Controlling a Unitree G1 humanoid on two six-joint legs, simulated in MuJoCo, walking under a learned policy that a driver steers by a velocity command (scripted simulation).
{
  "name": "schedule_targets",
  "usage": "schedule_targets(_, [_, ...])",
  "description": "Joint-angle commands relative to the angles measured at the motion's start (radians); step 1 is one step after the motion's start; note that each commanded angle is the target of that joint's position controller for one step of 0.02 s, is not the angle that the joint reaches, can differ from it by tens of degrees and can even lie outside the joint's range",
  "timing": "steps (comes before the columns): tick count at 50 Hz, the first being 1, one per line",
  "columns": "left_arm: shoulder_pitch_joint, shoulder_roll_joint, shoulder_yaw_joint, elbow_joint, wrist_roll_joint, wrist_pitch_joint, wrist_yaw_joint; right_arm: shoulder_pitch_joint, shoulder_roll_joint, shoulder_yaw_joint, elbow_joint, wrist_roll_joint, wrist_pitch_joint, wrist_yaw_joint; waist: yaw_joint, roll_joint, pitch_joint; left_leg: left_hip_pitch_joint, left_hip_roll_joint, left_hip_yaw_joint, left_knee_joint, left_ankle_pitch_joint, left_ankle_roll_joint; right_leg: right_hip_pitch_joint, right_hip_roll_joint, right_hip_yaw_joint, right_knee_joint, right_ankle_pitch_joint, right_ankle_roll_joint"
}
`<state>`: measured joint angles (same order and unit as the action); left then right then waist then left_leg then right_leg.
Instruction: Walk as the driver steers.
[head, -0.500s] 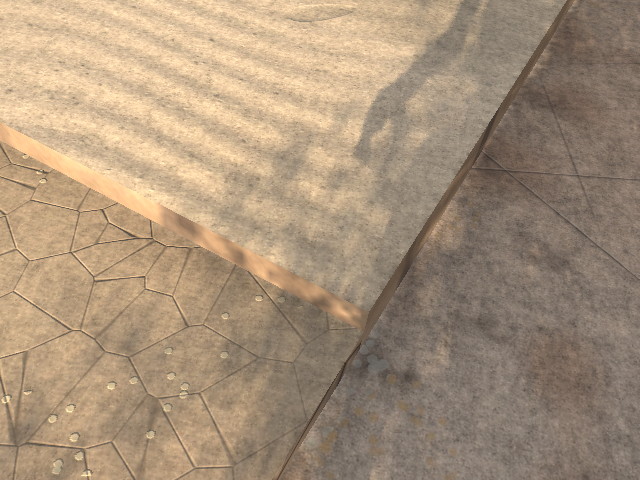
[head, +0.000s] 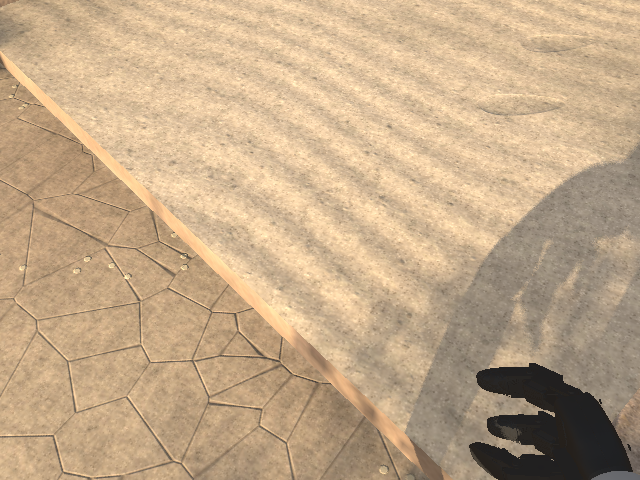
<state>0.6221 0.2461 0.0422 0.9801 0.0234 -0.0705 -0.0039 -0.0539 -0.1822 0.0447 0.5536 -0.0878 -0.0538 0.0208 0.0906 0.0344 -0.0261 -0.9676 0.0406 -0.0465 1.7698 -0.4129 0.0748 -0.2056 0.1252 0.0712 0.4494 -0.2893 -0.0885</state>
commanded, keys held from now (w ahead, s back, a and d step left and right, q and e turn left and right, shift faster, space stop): w+e+shift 0.86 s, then e+shift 0.10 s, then q+shift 0.04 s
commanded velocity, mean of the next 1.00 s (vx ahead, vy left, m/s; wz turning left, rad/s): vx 0.96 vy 0.00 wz -0.86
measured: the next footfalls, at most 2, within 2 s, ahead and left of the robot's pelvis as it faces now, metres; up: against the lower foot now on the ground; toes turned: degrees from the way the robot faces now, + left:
left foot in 0.16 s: +0.32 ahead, +0.16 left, +0.08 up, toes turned -5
right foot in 0.60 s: +0.68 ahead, -0.13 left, +0.16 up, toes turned -33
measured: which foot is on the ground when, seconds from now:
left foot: up 0.00-0.14, down 0.16-0.60, up 0.62-1.00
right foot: down 0.00-0.16, up 0.18-0.58, down 0.60-1.00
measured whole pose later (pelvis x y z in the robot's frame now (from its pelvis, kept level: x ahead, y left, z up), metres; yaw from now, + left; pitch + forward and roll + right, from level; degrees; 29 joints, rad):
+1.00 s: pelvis +0.85 -0.22 +0.15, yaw -51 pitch +3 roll +0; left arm 0.46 0.33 0.08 0.81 -0.02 -0.06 0.01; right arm -0.08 -0.24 0.04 0.48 -0.02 -0.08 0.00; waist 0.13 0.02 0.04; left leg -0.63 0.02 -0.09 0.52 0.12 0.00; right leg 0.03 0.23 0.31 0.55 -0.38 -0.14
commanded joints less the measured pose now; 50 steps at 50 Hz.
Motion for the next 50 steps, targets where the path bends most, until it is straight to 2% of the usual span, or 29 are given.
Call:
schedule_targets(1, [-0.201,0.116,0.011,-0.146,-0.013,-0.040,0.011,-0.119,-0.094,0.003,-0.160,0.022,-0.010,0.003,-0.133,0.008,0.154,0.077,0.086,0.051,-0.305,0.150,-0.068,-0.350,-0.234,0.359,-0.466,-0.151,-0.184])
schedule_targets(4, [-0.146,0.170,0.036,-0.136,-0.034,-0.038,0.007,-0.094,-0.011,0.027,-0.152,0.045,-0.004,0.010,-0.096,-0.074,0.057,0.575,0.026,0.147,-0.654,0.172,-0.062,-0.364,-0.205,0.192,-0.480,0.399,-0.149])
schedule_targets(6, [-0.101,0.203,0.050,-0.127,-0.026,-0.031,-0.001,0.061,-0.056,-0.001,-0.097,0.056,-0.003,-0.015,-0.136,-0.097,-0.068,0.616,-0.078,0.168,-0.764,-0.024,-0.033,-0.043,-0.221,0.167,-0.166,1.053,-0.122])
schedule_targets(7, [-0.106,0.226,0.062,-0.122,-0.026,-0.034,-0.010,0.216,-0.099,-0.029,-0.072,0.064,-0.018,-0.028,-0.224,-0.134,-0.163,0.754,-0.103,0.140,-0.883,-0.026,-0.012,0.011,-0.226,0.190,0.092,1.231,-0.102])
schedule_targets(8, [-0.156,0.218,0.074,-0.139,-0.017,-0.050,-0.017,0.396,-0.182,-0.074,-0.036,0.042,-0.039,-0.044,-0.318,-0.112,-0.278,0.960,-0.015,-0.017,-0.954,-0.098,0.021,-0.095,-0.198,0.200,0.421,1.066,-0.073])
schedule_targets(9, [-0.211,0.058,0.053,-0.239,-0.043,-0.074,-0.024,0.509,-0.306,-0.117,-0.018,0.006,-0.057,-0.047,-0.308,0.185,-0.410,1.168,0.319,-0.521,-1.213,-0.468,0.057,-0.372,-0.072,0.123,0.775,0.267,-0.024])
schedule_targets(10, [-0.242,0.037,0.045,-0.297,-0.045,-0.071,-0.038,0.435,-0.322,-0.120,-0.005,0.031,-0.035,-0.041,-0.229,0.284,-0.372,1.150,0.416,-0.940,-1.494,-0.548,0.079,-0.594,-0.048,0.100,0.980,0.020,-0.023])
schedule_targets(11, [-0.262,0.021,0.045,-0.293,-0.013,-0.048,-0.029,0.324,-0.233,-0.108,0.001,0.033,-0.031,-0.036,-0.159,0.171,-0.205,1.019,0.423,-0.835,-1.467,-0.603,0.099,-0.672,-0.117,0.066,1.117,0.068,-0.027])
schedule_targets(12, [-0.302,0.007,0.041,-0.295,0.012,-0.024,-0.029,0.294,-0.140,-0.090,0.027,0.046,-0.034,-0.027,-0.144,0.076,-0.054,0.877,0.383,-0.648,-1.433,-0.525,0.097,-0.697,-0.162,0.002,1.138,0.100,-0.028])
schedule_targets(13, [-0.324,-0.004,0.043,-0.301,0.020,-0.003,-0.038,0.278,-0.095,-0.083,0.053,0.047,-0.037,-0.023,-0.115,0.042,0.037,0.750,0.341,-0.485,-1.441,-0.394,0.063,-0.674,-0.180,0.005,1.097,0.100,-0.021])
schedule_targets(14, [-0.324,-0.022,0.041,-0.306,0.016,0.017,-0.045,0.267,-0.069,-0.076,0.093,0.043,-0.038,-0.023,-0.065,0.068,0.083,0.682,0.307,-0.341,-1.450,-0.273,0.039,-0.685,-0.178,0.009,1.150,0.087,-0.009])
schedule_targets(17, [-0.432,-0.037,0.020,-0.350,-0.001,0.059,-0.058,0.386,-0.044,-0.082,0.204,0.048,-0.069,-0.009,-0.074,0.032,0.130,0.769,0.249,-0.067,-1.522,0.057,-0.021,-0.791,-0.202,-0.019,1.133,0.063,0.004])
schedule_targets(20, [-0.575,-0.029,0.008,-0.409,0.020,0.071,-0.058,0.480,-0.081,-0.092,0.278,0.041,-0.087,-0.010,-0.093,0.070,0.097,0.904,0.237,0.131,-1.511,0.486,-0.061,-0.852,-0.179,-0.050,1.165,0.096,-0.020])
schedule_targets(24, [-0.770,-0.050,-0.034,-0.503,0.010,0.081,-0.037,0.589,-0.095,-0.085,0.352,0.014,-0.068,-0.031,-0.074,0.030,0.153,1.044,0.200,0.292,-1.533,0.670,-0.076,-1.024,-0.156,-0.164,1.177,-0.074,-0.104])
schedule_targets(26, [-0.764,-0.021,-0.057,-0.500,0.000,0.079,-0.070,0.527,-0.137,-0.083,0.315,0.033,-0.048,-0.056,-0.028,-0.030,0.099,0.845,0.135,0.429,-1.556,1.052,-0.069,-0.545,-0.096,-0.335,0.786,-0.017,-0.123])
schedule_targets(27, [-0.723,0.005,-0.051,-0.492,-0.003,0.081,-0.076,0.556,-0.215,-0.092,0.297,0.046,-0.047,-0.071,-0.011,0.014,0.047,0.813,0.196,0.405,-1.483,1.454,-0.034,-0.349,-0.031,-0.393,0.747,-0.073,-0.115])
schedule_targets(28, [-0.575,0.051,-0.031,-0.461,-0.005,0.084,-0.071,0.523,-0.311,-0.113,0.274,0.053,-0.045,-0.072,0.077,0.065,-0.037,0.848,0.237,0.382,-1.308,1.669,-0.021,-0.208,-0.012,-0.360,0.710,-0.078,-0.122])
schedule_targets(29, [-0.326,0.106,0.002,-0.403,-0.021,0.082,-0.057,0.458,-0.389,-0.138,0.232,0.059,-0.036,-0.060,0.183,0.133,-0.169,0.870,0.265,0.334,-1.042,1.751,0.000,-0.010,0.028,-0.293,0.654,-0.141,-0.137])
schedule_targets(30, [-0.169,0.171,0.043,-0.353,-0.035,0.077,-0.038,0.415,-0.405,-0.153,0.202,0.071,-0.034,-0.040,0.230,0.149,-0.253,0.740,0.254,0.277,-0.686,1.502,-0.014,0.243,0.039,-0.132,0.503,-0.184,-0.175])
schedule_targets(31, [-0.322,0.264,0.092,-0.358,-0.063,0.081,-0.025,0.385,-0.247,-0.129,0.178,0.066,-0.034,-0.014,0.129,-0.140,-0.173,0.465,0.017,0.251,-0.251,0.256,-0.058,0.299,-0.079,0.207,0.242,-0.190,-0.228])
schedule_targets(32, [-0.351,0.362,0.104,-0.403,-0.013,0.100,-0.020,0.368,-0.222,-0.115,-0.004,0.060,-0.068,0.009,0.039,-0.245,-0.329,0.113,-0.092,0.051,0.030,0.115,-0.096,0.499,-0.294,0.831,-0.029,-0.277,-0.356])
schedule_targets(33, [-0.303,0.324,0.103,-0.405,-0.007,0.102,-0.004,0.310,-0.231,-0.111,-0.022,0.045,-0.091,0.017,0.051,-0.031,-0.317,0.065,-0.043,-0.071,0.009,0.194,-0.074,0.482,-0.326,0.950,-0.144,-0.364,-0.333])
schedule_targets(35, [-0.297,0.217,0.078,-0.320,0.006,0.058,0.013,0.287,-0.165,-0.086,-0.015,0.040,-0.090,-0.004,-0.053,0.116,0.005,0.070,0.011,-0.064,-0.097,0.146,-0.081,0.124,-0.269,0.775,-0.127,-0.071,-0.278])
schedule_targets(37, [-0.345,0.152,0.052,-0.302,0.010,0.018,0.021,0.305,-0.107,-0.062,-0.028,0.022,-0.043,-0.021,-0.130,0.045,0.049,0.093,0.028,-0.056,-0.007,0.030,-0.089,-0.094,-0.175,0.574,-0.095,0.079,-0.297])
schedule_targets(39, [-0.352,0.146,0.039,-0.283,-0.015,-0.011,0.013,0.275,-0.122,-0.052,-0.055,0.009,0.000,-0.034,-0.167,0.062,0.068,0.131,0.066,-0.045,-0.227,-0.064,-0.106,-0.215,-0.125,0.444,-0.153,0.093,-0.284])
schedule_targets(42, [-0.301,0.148,0.037,-0.268,-0.015,-0.037,0.003,0.031,-0.152,-0.046,-0.144,0.031,-0.001,-0.031,-0.092,0.058,0.159,0.238,0.079,0.035,-0.667,0.153,-0.119,-0.278,-0.068,0.355,-0.255,0.364,-0.234])
schedule_targets(46, [-0.226,0.223,0.067,-0.232,-0.030,-0.008,0.012,0.044,-0.093,-0.017,-0.112,0.052,-0.007,-0.005,-0.047,-0.047,0.020,0.561,-0.061,0.085,-1.067,0.461,-0.077,-0.100,-0.034,0.289,-0.112,0.882,-0.116])
schedule_targets(49, [-0.243,0.258,0.084,-0.232,-0.030,-0.006,0.018,0.204,-0.197,-0.060,-0.054,0.064,-0.018,-0.037,-0.134,-0.091,-0.111,0.855,-0.108,0.039,-1.299,0.600,-0.081,0.025,-0.020,0.340,0.210,0.939,0.004])
schedule_targets(50, [-0.274,0.144,0.050,-0.258,-0.091,0.007,0.020,0.290,-0.248,-0.111,-0.031,0.115,-0.063,-0.044,-0.206,0.007,-0.201,1.071,-0.036,-0.045,-1.431,0.825,-0.077,0.003,0.009,0.311,0.486,0.622,0.087])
